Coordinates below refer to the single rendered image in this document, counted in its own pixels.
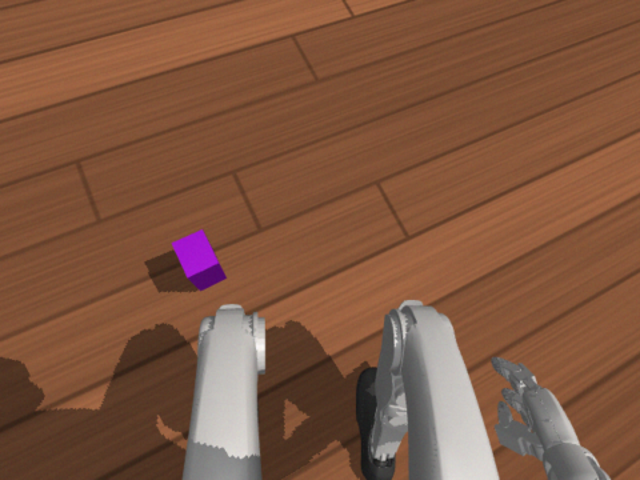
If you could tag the carton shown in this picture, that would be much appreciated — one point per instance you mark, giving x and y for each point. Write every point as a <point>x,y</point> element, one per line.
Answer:
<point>198,260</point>

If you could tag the right robot hand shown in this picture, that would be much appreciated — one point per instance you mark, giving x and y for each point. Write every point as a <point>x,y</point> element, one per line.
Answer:
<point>539,409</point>

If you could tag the right robot arm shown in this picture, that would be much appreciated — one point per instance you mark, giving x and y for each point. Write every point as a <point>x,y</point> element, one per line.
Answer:
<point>572,462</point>

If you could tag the right robot foot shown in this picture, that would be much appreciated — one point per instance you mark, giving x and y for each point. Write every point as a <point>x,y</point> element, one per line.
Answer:
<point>366,404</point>

